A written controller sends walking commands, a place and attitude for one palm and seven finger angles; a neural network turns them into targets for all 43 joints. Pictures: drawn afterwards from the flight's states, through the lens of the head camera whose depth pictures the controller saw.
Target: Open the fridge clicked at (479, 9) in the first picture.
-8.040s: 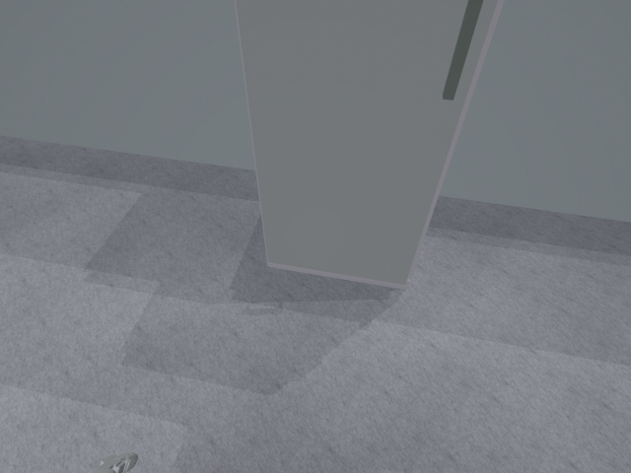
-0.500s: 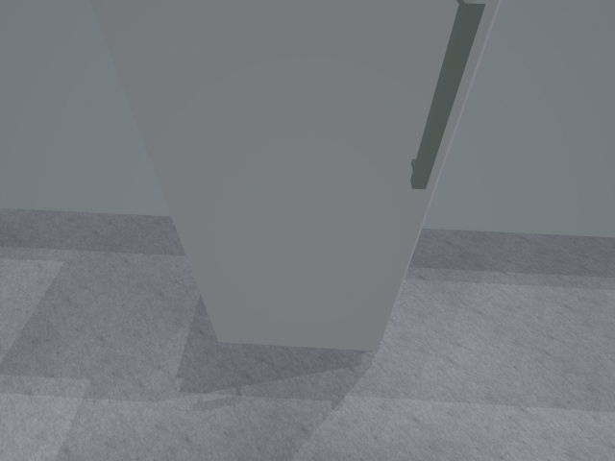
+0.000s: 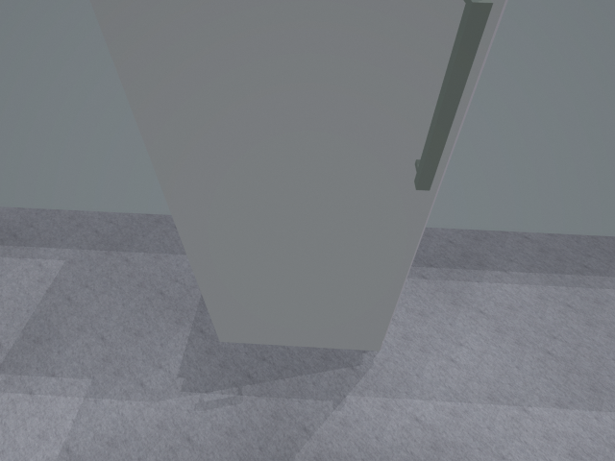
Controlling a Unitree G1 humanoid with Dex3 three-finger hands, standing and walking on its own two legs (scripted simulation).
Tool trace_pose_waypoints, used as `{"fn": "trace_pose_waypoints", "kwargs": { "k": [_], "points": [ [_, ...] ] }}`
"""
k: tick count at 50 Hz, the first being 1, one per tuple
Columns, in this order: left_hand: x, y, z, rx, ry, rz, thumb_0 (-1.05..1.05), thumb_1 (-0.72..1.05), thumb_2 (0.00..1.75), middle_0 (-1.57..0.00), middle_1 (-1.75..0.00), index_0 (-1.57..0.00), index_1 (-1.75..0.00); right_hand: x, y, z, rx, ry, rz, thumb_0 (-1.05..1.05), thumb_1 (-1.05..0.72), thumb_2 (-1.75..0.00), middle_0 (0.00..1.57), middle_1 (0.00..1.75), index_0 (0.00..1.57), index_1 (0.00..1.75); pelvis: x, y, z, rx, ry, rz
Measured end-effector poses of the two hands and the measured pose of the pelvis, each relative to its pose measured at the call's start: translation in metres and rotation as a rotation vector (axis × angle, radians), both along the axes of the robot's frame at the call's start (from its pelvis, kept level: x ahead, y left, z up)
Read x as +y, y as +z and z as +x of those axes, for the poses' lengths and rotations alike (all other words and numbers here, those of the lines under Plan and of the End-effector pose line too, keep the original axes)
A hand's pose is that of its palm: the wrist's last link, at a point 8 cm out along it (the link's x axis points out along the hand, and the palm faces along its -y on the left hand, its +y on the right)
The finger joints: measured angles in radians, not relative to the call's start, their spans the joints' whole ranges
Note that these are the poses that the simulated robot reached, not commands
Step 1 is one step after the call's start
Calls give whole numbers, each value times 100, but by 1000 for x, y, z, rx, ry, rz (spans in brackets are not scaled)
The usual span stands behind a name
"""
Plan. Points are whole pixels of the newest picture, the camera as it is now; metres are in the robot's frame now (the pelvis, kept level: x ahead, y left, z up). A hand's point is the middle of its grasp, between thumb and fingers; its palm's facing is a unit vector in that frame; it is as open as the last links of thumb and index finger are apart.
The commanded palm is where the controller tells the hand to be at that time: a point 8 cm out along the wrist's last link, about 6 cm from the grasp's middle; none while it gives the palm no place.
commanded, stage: look again from close up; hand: right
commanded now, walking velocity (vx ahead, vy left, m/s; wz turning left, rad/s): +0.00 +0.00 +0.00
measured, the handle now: (442, 103) +0.54 -0.16 +0.21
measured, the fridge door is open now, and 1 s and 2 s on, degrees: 0 0 0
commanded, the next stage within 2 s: shuffle to correct the standing spot in 0.06 s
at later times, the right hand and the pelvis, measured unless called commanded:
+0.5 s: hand out of the picture -0.01 -0.16 -0.19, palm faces +0.10 +0.99 -0.12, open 7.4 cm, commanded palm none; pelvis +0.04 -0.01 -0.01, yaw +0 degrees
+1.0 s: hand (429, 448) +0.19 -0.18 -0.18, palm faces +0.08 +0.97 -0.21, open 7.3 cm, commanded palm none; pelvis +0.10 +0.01 -0.01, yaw -3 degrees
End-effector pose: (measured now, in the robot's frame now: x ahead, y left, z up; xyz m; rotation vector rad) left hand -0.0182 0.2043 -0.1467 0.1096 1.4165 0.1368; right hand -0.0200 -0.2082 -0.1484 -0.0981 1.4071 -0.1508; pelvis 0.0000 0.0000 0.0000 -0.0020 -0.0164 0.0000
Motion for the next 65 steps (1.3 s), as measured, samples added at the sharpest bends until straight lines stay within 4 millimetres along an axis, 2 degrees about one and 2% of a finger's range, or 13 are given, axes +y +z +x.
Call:
{"fn": "trace_pose_waypoints", "kwargs": {
  "k": [15, 22, 28, 30, 32, 37, 40, 43, 46, 51, 55, 60, 65],
  "points": [
    [2, -3, 4, 8, -3, -2, 0, 92, 90, -20, -30, -20, -30, 0, -3, 4, 3, -10, 0, 0, -91, -90, 20, 30, 20, 29, 2, -3, 8, -1, 1, 0],
    [-2, -4, 5, 56, 7, 8, 0, 91, 90, -20, -30, -20, -30, 0, -13, 1, 48, -52, 27, 0, -91, -90, 20, 30, 20, 29, -1, -10, 30, 12, -5, 16],
    [-12, -3, 23, 57, 35, 31, 0, 91, 90, -20, -30, -20, -30, -4, -22, 7, 122, -53, 59, 0, -91, -90, 20, 30, 20, 29, -11, -16, 58, 24, 12, 13],
    [-15, -3, 27, 49, 61, 34, 0, 91, 90, -20, -30, -20, -30, -6, -21, 20, 145, -18, 59, 1, -91, -90, 20, 30, 20, 29, -12, -15, 68, 24, 29, 12],
    [-20, 0, 26, 59, 84, 29, 0, 91, 90, -20, -30, -20, -30, -9, -18, 42, 139, 14, 49, 1, -91, -90, 20, 30, 20, 29, -11, -13, 77, 24, 34, 13],
    [-26, 4, 14, 179, 93, -13, 0, 91, 90, -20, -30, -20, -30, -14, -10, 123, 19, 47, -15, 2, -93, -90, 20, 30, 20, 29, 0, -8, 96, 22, 6, 15],
    [-18, -3, 16, 240, 100, -39, 0, 91, 90, -20, -30, -20, -30, -21, -8, 164, -84, 41, -71, 3, -95, -90, 20, 30, 20, 29, 12, -16, 109, 14, -10, -3],
    [-2, -10, 32, 244, 97, -32, 0, 91, 90, -20, -30, -20, -30, -22, -3, 192, -158, 33, -106, 2, -94, -90, 20, 30, 20, 29, 17, -18, 114, 13, -46, 0],
    [14, -13, 63, 190, 61, 1, 0, 91, 90, -20, -30, -20, -30, -20, 1, 204, -207, 22, -109, 1, -93, -90, 20, 30, 20, 29, 17, -16, 110, 11, -63, -7],
    [30, -8, 124, 12, -2, 63, 0, 91, 90, -20, -30, -20, -30, -15, -5, 199, -221, 9, -58, 1, -92, -90, 20, 30, 20, 29, 8, -15, 97, 16, -57, -6],
    [26, 0, 156, -134, -33, 109, 0, 92, 90, -20, -30, -20, -30, -21, -21, 183, -209, -12, -9, 0, -92, -90, 20, 30, 20, 29, -7, -21, 90, 13, -44, 12],
    [4, 13, 165, -195, -62, 108, 0, 92, 90, -20, -30, -20, -30, -41, -18, 156, -161, -42, -6, -1, -94, -90, 20, 30, 20, 29, -19, -13, 88, 2, -36, 8],
    [-3, 20, 165, -192, -70, 106, 0, 95, 90, -20, -30, -20, -30, -49, -8, 120, -85, -54, -11, 0, -93, -90, 20, 30, 20, 29, -25, -2, 90, 13, -31, 11]
  ]
}}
